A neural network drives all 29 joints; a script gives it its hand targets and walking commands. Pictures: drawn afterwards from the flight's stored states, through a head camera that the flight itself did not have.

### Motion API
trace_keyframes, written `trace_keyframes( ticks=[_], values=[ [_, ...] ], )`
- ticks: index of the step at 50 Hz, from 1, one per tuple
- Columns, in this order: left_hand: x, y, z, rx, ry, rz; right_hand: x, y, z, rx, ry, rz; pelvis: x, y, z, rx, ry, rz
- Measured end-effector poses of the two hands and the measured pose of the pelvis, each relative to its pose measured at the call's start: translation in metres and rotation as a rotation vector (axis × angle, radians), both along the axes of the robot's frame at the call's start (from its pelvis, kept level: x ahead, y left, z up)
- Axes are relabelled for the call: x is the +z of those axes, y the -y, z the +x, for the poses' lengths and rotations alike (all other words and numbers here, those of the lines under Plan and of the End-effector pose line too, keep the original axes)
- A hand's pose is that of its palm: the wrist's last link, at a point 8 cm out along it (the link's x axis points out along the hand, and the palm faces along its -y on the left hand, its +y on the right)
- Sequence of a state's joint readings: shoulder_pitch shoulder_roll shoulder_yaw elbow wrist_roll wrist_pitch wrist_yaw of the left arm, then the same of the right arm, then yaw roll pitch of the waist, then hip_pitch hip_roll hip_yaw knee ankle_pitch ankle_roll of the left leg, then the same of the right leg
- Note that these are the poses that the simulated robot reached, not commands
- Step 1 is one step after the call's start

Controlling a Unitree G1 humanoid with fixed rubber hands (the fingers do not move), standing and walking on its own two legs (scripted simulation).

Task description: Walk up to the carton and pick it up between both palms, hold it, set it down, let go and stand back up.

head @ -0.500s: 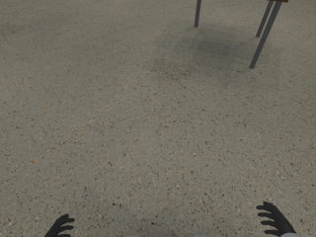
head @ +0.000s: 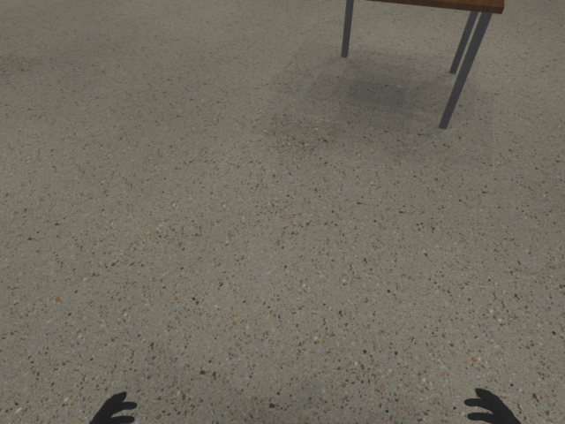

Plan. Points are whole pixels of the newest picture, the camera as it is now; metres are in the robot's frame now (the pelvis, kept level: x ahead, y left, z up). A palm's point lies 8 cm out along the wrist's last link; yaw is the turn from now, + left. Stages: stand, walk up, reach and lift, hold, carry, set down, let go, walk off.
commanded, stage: stand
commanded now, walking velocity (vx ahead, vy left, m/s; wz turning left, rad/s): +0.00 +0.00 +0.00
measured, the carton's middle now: out of the picture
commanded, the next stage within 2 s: none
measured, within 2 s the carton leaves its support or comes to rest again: neither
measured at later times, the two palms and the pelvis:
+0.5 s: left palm out of the picture +0.10 +0.30 -0.09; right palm out of the picture +0.10 -0.29 -0.10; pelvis +0.00 +0.00 +0.02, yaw -1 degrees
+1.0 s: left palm out of the picture +0.08 +0.31 -0.09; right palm out of the picture +0.08 -0.29 -0.10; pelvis +0.00 +0.01 +0.02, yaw -1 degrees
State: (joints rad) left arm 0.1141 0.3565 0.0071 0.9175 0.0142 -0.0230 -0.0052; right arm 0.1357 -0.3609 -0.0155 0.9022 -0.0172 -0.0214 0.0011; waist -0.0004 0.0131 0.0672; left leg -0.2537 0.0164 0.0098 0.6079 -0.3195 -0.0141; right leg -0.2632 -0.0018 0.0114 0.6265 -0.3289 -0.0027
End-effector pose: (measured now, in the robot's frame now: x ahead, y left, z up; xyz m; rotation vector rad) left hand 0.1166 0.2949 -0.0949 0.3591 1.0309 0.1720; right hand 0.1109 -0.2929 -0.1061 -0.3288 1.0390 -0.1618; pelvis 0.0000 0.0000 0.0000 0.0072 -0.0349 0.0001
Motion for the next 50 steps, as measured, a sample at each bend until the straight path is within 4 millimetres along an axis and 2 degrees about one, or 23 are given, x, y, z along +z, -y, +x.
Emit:
trace_keyframes(
  ticks=[8,21,50],
  values=[
    [0.003,0.000,-0.004,0.011,-0.030,-0.005,0.002,0.001,-0.009,-0.019,-0.041,0.005,0.007,0.001,0.000,-0.004,0.005,-0.002],
    [0.003,-0.003,-0.012,0.027,-0.078,-0.012,0.009,0.001,-0.013,-0.037,-0.069,-0.005,0.015,-0.002,0.001,-0.012,0.009,-0.005],
    [0.001,-0.018,-0.035,0.051,-0.160,0.000,0.009,-0.006,-0.029,-0.067,-0.119,-0.004,0.020,-0.011,0.001,-0.020,0.005,-0.006]
  ],
)
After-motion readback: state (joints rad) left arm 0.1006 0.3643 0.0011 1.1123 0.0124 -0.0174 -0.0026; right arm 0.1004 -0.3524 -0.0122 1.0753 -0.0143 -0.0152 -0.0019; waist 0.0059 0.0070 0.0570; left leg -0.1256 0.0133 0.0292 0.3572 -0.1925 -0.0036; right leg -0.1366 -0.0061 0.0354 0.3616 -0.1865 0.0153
